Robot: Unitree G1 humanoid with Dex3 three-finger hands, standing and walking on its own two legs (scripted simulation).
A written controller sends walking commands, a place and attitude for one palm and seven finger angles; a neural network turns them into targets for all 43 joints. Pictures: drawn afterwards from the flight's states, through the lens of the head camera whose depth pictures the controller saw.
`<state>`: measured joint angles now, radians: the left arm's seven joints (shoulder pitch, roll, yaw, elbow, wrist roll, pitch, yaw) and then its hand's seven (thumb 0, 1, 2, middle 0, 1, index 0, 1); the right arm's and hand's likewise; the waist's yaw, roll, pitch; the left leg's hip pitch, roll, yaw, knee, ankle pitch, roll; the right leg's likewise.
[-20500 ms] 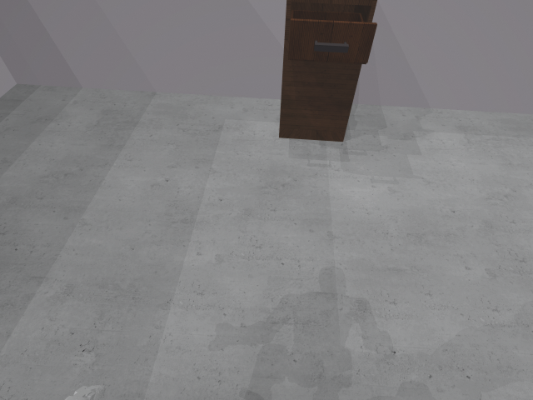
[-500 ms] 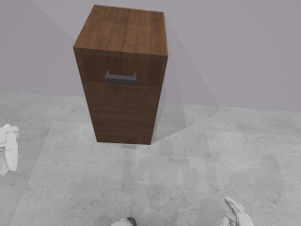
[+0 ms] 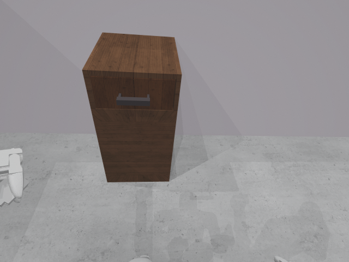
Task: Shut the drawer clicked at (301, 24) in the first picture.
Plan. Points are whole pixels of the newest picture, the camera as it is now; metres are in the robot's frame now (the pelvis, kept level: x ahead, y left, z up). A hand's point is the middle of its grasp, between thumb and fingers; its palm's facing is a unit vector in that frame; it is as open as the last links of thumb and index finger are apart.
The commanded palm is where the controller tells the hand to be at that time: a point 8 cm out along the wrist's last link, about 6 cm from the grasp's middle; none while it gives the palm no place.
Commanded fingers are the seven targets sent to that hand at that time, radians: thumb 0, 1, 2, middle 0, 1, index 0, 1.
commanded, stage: stop stepping back and stand still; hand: left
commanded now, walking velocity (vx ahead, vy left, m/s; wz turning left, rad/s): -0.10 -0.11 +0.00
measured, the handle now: (133, 98) +0.78 +0.20 -0.05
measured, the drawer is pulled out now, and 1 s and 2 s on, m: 0.00 0.00 0.00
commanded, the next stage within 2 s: let the arm hang, fingers relaxed in 0.60 s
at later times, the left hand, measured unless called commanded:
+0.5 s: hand out of the picture +0.18 +0.28 +0.20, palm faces +0.38 -0.82 -0.43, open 3.3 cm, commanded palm +0.10 +0.32 +0.22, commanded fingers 0.00 0.90 0.90 -1.40 -1.60 -1.40 -1.60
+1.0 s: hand out of the picture +0.03 +0.23 -0.14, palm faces +0.06 -0.97 -0.22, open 3.2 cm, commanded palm none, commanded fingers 0.00 0.90 0.90 -0.76 -0.91 -0.76 -0.91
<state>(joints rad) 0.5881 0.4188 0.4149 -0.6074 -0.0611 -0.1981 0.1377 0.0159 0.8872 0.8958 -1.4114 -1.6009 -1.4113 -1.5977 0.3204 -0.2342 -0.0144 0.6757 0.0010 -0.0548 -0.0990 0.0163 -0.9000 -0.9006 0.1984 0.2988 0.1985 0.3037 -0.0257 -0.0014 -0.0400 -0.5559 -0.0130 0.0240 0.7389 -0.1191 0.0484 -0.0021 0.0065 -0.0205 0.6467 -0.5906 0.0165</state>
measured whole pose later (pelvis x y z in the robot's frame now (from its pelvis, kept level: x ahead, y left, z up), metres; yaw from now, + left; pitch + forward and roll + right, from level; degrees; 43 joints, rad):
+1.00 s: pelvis -0.03 +0.04 +0.03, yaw +2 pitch -1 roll +0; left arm 0.27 0.20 0.04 0.86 0.03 0.05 0.04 0.02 0.91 0.89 -1.10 -1.37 -1.10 -1.29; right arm 0.23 -0.19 0.01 0.91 -0.03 0.01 -0.01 0.01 -0.91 -0.90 0.19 0.30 0.19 0.30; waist -0.01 -0.04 0.05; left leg -0.28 -0.01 0.01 0.57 -0.28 0.02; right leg -0.22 0.00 -0.08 0.55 -0.32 -0.02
